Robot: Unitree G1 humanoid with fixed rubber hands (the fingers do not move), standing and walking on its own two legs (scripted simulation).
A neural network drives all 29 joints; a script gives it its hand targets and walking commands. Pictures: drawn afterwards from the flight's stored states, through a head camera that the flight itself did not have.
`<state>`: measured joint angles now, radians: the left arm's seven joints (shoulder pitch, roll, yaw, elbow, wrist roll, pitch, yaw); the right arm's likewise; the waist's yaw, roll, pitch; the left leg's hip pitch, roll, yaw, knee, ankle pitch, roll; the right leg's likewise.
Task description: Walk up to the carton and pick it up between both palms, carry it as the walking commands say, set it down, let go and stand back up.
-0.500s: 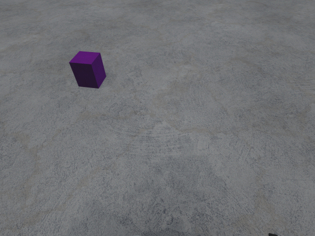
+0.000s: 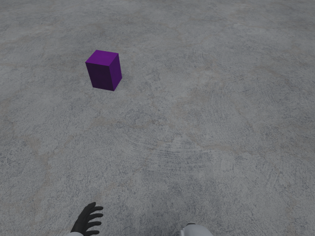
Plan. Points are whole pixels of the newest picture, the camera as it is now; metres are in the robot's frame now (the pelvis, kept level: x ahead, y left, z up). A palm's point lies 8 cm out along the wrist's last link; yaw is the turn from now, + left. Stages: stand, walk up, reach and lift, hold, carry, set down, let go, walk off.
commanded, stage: walk up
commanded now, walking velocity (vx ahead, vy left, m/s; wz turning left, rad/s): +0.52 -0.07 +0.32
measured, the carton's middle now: (105, 70) +1.67 +0.31 -0.63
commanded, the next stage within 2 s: none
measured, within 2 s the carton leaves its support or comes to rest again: neither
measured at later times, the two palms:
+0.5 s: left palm out of the picture +0.12 +0.24 -0.15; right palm (198, 135) +0.46 -0.19 -0.10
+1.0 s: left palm (74, 115) +0.62 +0.28 -0.11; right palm (201, 152) +0.42 -0.20 -0.15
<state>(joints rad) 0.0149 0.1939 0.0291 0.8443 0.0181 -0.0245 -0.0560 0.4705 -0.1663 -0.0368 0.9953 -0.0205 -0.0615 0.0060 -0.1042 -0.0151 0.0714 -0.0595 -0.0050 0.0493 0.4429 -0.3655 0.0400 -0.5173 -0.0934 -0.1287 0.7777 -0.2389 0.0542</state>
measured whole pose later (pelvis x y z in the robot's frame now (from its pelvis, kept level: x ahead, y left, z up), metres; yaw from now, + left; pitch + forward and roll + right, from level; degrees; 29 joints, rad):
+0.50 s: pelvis +0.25 +0.02 -0.01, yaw +9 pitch +0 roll -4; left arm 0.45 0.23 0.06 1.07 0.04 -0.06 -0.02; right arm 0.05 -0.24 -0.06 0.87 -0.02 -0.02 0.05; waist 0.10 0.01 0.04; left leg -0.50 0.13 0.07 0.65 -0.21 0.01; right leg -0.04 -0.05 -0.28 0.42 -0.36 0.05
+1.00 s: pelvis +0.48 +0.04 -0.01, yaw +9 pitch +0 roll +0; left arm 0.04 0.20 0.05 0.91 0.03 -0.06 -0.03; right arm 0.47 -0.19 -0.04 1.08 -0.01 -0.05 0.01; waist -0.10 0.03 0.03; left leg -0.17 0.08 0.08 0.76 -0.47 0.00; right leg -0.38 -0.08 -0.20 0.58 -0.18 -0.04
